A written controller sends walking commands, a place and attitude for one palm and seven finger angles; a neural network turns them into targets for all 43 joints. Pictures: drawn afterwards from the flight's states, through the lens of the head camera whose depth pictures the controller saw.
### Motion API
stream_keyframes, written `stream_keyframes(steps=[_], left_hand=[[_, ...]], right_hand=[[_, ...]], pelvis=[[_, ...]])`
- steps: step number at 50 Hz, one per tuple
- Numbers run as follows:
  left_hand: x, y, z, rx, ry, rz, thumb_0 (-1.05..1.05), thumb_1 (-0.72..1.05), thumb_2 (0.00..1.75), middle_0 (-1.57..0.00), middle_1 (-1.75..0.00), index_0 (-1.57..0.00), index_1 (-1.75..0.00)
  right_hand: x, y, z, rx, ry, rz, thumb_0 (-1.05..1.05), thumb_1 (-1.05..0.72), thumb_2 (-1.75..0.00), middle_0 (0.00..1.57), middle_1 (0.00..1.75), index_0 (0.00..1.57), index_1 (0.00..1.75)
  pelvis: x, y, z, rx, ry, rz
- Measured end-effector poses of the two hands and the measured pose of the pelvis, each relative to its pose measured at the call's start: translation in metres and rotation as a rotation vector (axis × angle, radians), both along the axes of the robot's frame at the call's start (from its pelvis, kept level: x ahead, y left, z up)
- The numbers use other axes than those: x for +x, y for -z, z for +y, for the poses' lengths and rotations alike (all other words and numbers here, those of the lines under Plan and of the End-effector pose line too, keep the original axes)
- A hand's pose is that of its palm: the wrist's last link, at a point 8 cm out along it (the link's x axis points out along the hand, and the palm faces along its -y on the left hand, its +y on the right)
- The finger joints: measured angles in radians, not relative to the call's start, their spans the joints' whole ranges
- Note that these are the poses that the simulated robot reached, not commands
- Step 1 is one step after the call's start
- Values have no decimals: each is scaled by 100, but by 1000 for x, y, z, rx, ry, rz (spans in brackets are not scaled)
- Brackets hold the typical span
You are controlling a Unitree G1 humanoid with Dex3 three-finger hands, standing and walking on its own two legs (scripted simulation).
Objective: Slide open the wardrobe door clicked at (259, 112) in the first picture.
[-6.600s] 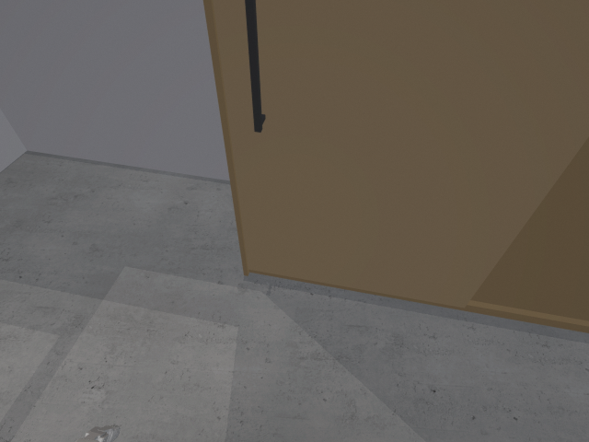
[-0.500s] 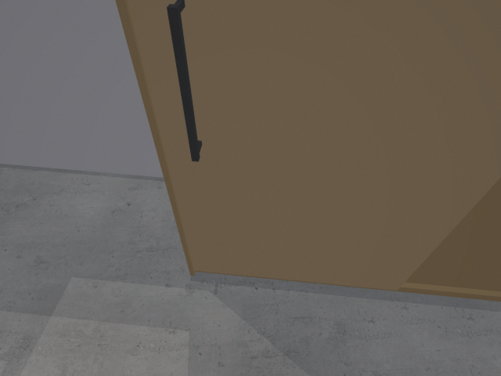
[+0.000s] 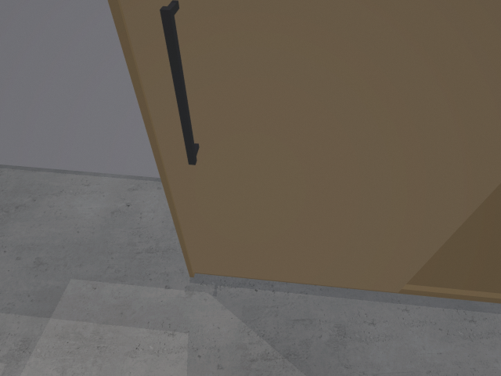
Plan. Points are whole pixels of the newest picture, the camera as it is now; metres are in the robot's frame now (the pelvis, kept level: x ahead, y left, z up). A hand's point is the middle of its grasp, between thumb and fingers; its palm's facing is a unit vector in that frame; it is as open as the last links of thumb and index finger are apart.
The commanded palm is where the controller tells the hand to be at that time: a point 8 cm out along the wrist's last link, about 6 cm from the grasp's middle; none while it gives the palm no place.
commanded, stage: look again from close up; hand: left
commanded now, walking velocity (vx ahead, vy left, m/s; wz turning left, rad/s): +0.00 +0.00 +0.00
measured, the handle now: (184, 95) +0.59 +0.18 +0.14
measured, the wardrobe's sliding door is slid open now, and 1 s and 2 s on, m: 0.00 0.00 0.00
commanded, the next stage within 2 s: shuffle to correct the standing spot in 0.36 s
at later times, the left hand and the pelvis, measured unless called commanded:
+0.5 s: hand out of the picture -0.01 +0.15 -0.18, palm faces +0.06 -0.99 -0.15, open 7.4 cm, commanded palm none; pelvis +0.01 +0.00 +0.00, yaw +0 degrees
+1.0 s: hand out of the picture +0.09 +0.19 -0.18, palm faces +0.04 -0.98 -0.21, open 7.3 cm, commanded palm none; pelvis +0.09 +0.01 -0.01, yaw +0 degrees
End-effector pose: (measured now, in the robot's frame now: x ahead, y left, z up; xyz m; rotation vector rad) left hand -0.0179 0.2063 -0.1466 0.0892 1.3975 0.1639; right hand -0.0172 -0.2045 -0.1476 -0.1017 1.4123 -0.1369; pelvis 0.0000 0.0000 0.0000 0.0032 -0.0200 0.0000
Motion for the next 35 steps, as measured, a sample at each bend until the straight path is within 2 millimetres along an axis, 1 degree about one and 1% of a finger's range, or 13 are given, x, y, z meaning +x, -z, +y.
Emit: stream_keyframes(steps=[11, 27, 31, 35], left_hand=[[2, 2, -4, -12, 1, 8, 1, 91, 90, -20, -30, -20, -30], [4, 2, -4, -13, -3, 12, 1, 91, 90, -20, -30, -20, -30], [3, 5, -1, -16, -19, 19, 0, 91, 90, -20, -30, -20, -30], [2, 10, 5, -26, -48, 36, 0, 91, 90, -20, -30, -20, -30]], right_hand=[[4, -2, -3, -9, -1, 3, 1, -91, -90, 19, 30, 20, 30], [8, -2, -2, -9, -7, 10, 1, -91, -90, 19, 30, 20, 30], [8, -1, 0, -6, -12, 25, 0, -91, -90, 19, 30, 20, 30], [11, 0, 4, -17, -13, 44, 0, -91, -90, 19, 30, 20, 30]], pelvis=[[4, 0, -2, -2, 1, 1], [8, -1, -1, -3, -2, 1], [14, 2, 1, -5, -4, 5], [26, 5, 8, -14, -7, 11]])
